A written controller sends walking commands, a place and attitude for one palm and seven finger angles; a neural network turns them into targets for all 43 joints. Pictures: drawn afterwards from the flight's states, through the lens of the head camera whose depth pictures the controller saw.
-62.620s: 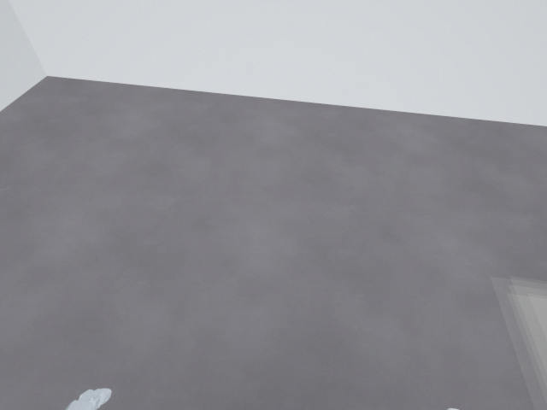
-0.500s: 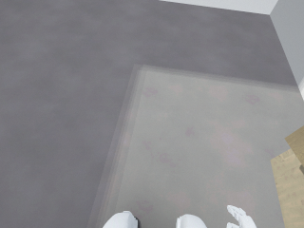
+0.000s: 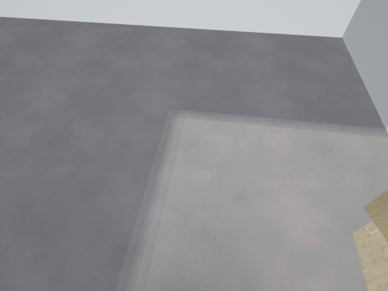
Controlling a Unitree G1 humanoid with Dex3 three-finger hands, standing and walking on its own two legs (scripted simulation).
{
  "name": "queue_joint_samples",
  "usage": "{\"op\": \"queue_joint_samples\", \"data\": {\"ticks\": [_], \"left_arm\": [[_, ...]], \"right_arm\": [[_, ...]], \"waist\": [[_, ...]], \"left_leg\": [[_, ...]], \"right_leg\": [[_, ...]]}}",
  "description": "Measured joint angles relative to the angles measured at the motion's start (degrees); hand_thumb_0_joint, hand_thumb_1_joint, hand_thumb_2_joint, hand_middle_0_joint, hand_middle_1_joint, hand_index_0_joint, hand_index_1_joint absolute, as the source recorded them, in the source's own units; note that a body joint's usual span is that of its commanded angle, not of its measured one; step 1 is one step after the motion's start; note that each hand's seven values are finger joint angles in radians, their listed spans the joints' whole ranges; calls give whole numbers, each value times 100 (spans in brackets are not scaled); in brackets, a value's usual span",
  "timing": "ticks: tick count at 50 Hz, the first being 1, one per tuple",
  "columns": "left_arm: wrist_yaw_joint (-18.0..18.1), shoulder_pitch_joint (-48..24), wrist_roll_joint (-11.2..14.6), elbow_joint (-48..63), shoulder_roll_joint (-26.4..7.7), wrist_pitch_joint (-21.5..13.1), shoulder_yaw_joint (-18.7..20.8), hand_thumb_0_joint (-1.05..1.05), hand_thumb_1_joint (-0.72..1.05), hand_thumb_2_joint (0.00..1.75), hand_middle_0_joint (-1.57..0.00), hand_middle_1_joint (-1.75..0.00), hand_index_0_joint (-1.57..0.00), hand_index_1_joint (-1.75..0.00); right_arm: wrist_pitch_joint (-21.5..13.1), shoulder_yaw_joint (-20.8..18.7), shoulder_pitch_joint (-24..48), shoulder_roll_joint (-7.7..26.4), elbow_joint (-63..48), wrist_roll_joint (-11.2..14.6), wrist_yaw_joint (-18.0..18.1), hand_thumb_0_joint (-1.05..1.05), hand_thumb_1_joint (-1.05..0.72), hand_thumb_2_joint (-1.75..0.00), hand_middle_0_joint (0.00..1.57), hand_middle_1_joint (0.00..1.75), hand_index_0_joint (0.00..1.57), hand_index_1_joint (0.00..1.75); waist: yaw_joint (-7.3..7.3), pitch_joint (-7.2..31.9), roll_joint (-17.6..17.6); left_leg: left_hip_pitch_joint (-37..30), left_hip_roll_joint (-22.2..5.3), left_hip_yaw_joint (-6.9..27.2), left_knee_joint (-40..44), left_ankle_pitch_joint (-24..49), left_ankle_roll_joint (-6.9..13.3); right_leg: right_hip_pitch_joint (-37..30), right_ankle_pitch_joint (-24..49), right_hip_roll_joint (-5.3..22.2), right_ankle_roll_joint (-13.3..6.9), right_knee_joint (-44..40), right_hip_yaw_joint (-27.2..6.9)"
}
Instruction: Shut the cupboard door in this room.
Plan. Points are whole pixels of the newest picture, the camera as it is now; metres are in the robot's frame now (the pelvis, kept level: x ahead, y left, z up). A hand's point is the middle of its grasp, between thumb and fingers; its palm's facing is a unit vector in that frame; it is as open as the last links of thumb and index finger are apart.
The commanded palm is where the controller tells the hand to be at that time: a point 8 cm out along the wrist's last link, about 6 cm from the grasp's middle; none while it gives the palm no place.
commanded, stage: turn to face it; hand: left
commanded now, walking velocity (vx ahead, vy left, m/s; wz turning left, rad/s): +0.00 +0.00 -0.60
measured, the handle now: out of the picture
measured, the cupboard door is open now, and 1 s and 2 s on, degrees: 21 21 21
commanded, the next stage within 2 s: take the last steps up to it in 1.98 s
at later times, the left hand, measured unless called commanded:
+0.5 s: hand (118, 281) +0.16 +0.20 -0.16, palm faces -0.24 -0.93 -0.27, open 7.4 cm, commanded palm none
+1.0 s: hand (151, 246) +0.24 +0.13 -0.17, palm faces -0.53 -0.83 -0.19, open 7.4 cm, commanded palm none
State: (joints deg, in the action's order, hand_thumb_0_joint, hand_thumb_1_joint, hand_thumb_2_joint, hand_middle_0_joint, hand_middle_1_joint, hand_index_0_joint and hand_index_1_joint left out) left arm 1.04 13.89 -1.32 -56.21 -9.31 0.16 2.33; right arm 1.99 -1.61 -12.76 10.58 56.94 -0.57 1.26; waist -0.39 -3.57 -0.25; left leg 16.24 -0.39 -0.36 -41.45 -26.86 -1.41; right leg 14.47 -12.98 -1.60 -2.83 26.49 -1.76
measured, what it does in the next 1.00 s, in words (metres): steps on the spot, turning right: left foot, then right foot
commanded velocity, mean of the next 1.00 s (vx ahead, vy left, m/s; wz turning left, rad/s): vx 0.00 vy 0.00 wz -0.60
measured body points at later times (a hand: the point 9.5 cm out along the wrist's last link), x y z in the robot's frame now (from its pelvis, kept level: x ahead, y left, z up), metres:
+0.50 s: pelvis +0.01 +0.01 -0.01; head +0.05 -0.01 +0.43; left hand +0.17 +0.25 -0.14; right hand +0.01 -0.25 -0.16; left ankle +0.01 +0.15 -0.74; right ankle -0.01 -0.11 -0.73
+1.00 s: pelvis +0.05 +0.01 +0.00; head +0.11 +0.01 +0.44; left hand +0.27 +0.18 -0.16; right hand -0.04 -0.23 -0.13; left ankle +0.10 +0.12 -0.74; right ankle -0.05 -0.08 -0.67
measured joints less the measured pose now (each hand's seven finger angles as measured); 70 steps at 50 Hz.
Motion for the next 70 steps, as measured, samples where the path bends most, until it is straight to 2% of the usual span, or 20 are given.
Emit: {"op": "queue_joint_samples", "data": {"ticks": [5, 9, 11, 13, 16, 21, 26, 28, 30, 33, 37, 42, 44, 46, 50, 57, 60, 62, 65, 70], "left_arm": [[5, 33, -18, -37, -55, 128, 142, 0, 92, 90, -20, -30, -20, -30], [-4, 103, 11, -46, -136, 262, 230, 0, 91, 90, -20, -30, -20, -30], [-35, 86, 50, -60, -209, 337, 263, 0, 91, 90, -20, -30, -20, -30], [-86, 38, 29, -34, -306, 410, 307, 0, 91, 90, -20, -29, -20, -30], [-192, -74, -9, 66, -413, 461, 364, 0, 91, 90, -20, -29, -20, -30], [-273, -298, -1, 352, -499, 424, 361, 0, 91, 90, -19, -29, -20, -30], [-309, -359, -18, 585, -570, 268, 313, 0, 91, 90, -19, -29, -20, -30], [-243, -417, -32, 577, -496, 147, 279, 0, 91, 90, -19, -29, -20, -30], [-176, -432, -26, 601, -398, 131, 221, 0, 91, 90, -19, -29, -20, -30], [-99, -390, -34, 624, -331, 172, 176, 0, 90, 90, -20, -29, -20, -30], [-105, -349, -57, 596, -320, 224, 137, 0, 90, 90, -20, -29, -20, -30], [-146, -324, -26, 574, -344, 299, 160, 0, 90, 90, -20, -30, -20, -30], [-165, -356, 24, 556, -409, 368, 194, 0, 90, 90, -20, -30, -20, -30], [-199, -413, 14, 543, -484, 419, 221, 0, 90, 90, -20, -29, -20, -30], [-301, -520, 2, 594, -573, 436, 281, 0, 90, 90, -20, -29, -20, -30], [-357, -635, 21, 686, -554, 406, 253, 0, 91, 90, -19, -29, -20, -30], [-358, -581, 4, 742, -575, 280, 199, 0, 90, 90, -19, -29, -20, -30], [-277, -593, 5, 682, -467, 167, 160, 0, 90, 90, -19, -29, -20, -30], [-182, -491, 8, 651, -333, 166, 99, 0, 90, 90, -20, -29, -20, -30], [-125, -328, -16, 567, -324, 208, 87, 0, 90, 90, -20, -29, -20, -30]], "right_arm": [[54, -60, 216, 1, -96, 35, 75, 0, -91, -90, 20, 30, 19, 30], [-17, -66, 322, 35, -251, 38, 87, 0, -91, -90, 20, 30, 19, 30], [-87, -67, 327, 27, -309, -14, 104, 0, -90, -90, 20, 30, 19, 30], [-78, -25, 316, -24, -359, -76, 106, 0, -90, -90, 20, 30, 20, 30], [-55, 17, 247, -43, -428, -121, 102, 0, -90, -90, 20, 30, 20, 30], [-41, 1, 228, 29, -454, -149, 67, 0, -90, -90, 20, 30, 20, 30], [-8, -92, 136, 168, -496, -95, -15, 0, -90, -90, 21, 30, 20, 30], [88, -150, 212, 307, -467, -47, -15, 0, -90, -90, 21, 30, 20, 30], [176, -193, 284, 413, -468, -29, 9, 0, -90, -90, 20, 30, 20, 30], [181, -187, 366, 449, -516, -29, -11, 0, -90, -90, 20, 30, 20, 30], [123, -157, 391, 397, -648, -17, -51, 0, -91, -90, 20, 30, 19, 30], [-4, -89, 314, 322, -741, 8, -40, 0, -91, -90, 20, 30, 19, 30], [-96, -46, 237, 254, -741, -40, -17, 0, -90, -90, 20, 30, 19, 30], [-125, 29, 143, 179, -741, -93, -7, 0, -90, -90, 20, 30, 19, 30], [-101, 101, -70, 97, -698, -145, 34, 0, -90, -90, 20, 30, 20, 30], [-69, 9, -182, 193, -575, -141, -1, 0, -90, -90, 21, 30, 20, 30], [-30, -63, -275, 285, -561, -79, -50, 0, -90, -90, 21, 30, 20, 30], [100, -119, -147, 424, -482, -45, -37, 0, -90, -90, 21, 30, 20, 30], [204, -168, 34, 515, -450, -29, -7, 0, -90, -90, 20, 30, 20, 30], [133, -129, 248, 416, -604, -23, -62, 0, -91, -90, 20, 30, 19, 30]], "waist": [[-120, -185, -85], [-136, -167, -96], [-121, -147, -137], [-161, -159, -220], [-145, -133, -160], [-121, -195, 68], [-53, -148, 200], [-53, -183, 340], [-2, -244, 413], [12, -260, 298], [26, -216, 76], [13, -105, -87], [33, -67, -200], [29, -103, -245], [37, -152, -154], [91, -229, 139], [114, -144, 178], [114, -188, 360], [121, -194, 435], [70, -150, 179]], "left_leg": [[211, -8, 40, -145, 28, -55], [-93, -55, 66, 1011, 787, -38], [-163, -93, -28, 1168, 1219, 76], [-277, -133, -237, 1100, 1031, 144], [-467, -281, -410, 1263, 964, 139], [-602, -578, -686, 1280, 906, 40], [-395, -863, -1008, 479, 396, -156], [75, -798, -633, -695, -274, -172], [548, -581, -287, -1770, -402, -171], [970, -414, -196, -2242, -100, -230], [943, -322, -147, -1329, 170, -270], [301, -221, -91, 515, 761, -225], [205, -210, -185, 742, 921, 5], [108, -298, -318, 745, 876, 113], [-204, -529, -493, 1155, 1004, 94], [-404, -878, -970, 1092, 826, -68], [-218, -987, -1145, 422, 455, -186], [235, -908, -701, -745, -247, -227], [857, -619, -286, -2033, -218, -261], [1121, -432, -177, -1644, 213, -353]], "right_leg": [[-3, 128, -125, 27, -150, -228], [171, 16, -277, 143, 147, -435], [418, -579, -296, 217, 771, -435], [748, -1244, -229, 323, 1793, -258], [1101, -1381, -91, 454, 2865, 81], [969, -1178, 175, 519, 2397, 426], [282, -252, 242, 342, 816, 537], [406, -496, 112, 188, 982, 458], [384, -505, 54, 136, 936, 394], [300, -279, 30, 155, 607, 184], [257, -130, 14, 186, 359, -95], [408, -244, -104, 328, 582, -416], [641, -778, -125, 366, 1120, -473], [971, -1415, -138, 421, 2187, -272], [1303, -1465, 0, 556, 3378, 175], [745, -1116, 220, 512, 1875, 524], [192, -230, 248, 316, 631, 545], [292, -479, 139, 207, 858, 473], [216, -519, 84, 197, 701, 311], [77, -287, 74, 232, 309, -44]]}}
